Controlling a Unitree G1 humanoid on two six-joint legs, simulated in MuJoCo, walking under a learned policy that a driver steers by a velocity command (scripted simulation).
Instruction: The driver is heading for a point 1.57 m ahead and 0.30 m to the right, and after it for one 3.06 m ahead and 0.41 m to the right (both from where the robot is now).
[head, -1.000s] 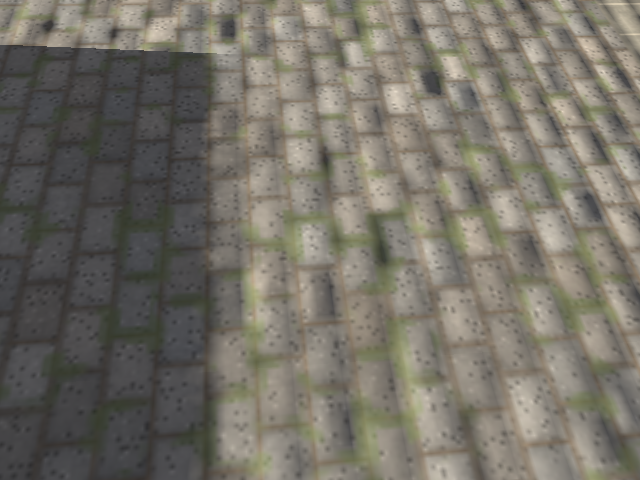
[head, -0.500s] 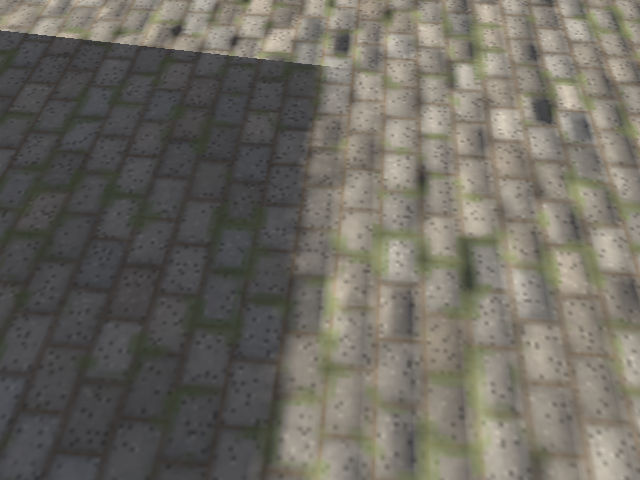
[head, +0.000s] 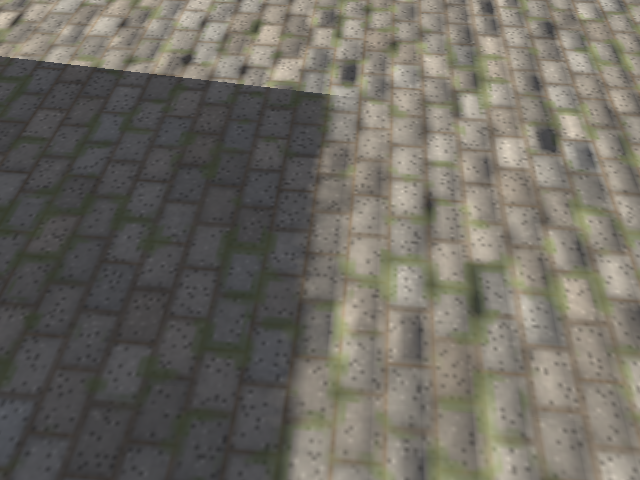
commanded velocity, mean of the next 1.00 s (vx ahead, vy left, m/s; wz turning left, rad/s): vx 0.27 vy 0.00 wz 0.00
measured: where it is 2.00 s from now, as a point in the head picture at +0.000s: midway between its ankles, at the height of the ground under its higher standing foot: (357, 340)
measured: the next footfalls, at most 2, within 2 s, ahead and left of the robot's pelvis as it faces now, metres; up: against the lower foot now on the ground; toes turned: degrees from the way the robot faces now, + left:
left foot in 0.96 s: +0.43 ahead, +0.08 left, +0.00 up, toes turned +1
right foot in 1.50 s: +0.74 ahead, -0.16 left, +0.00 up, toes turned -3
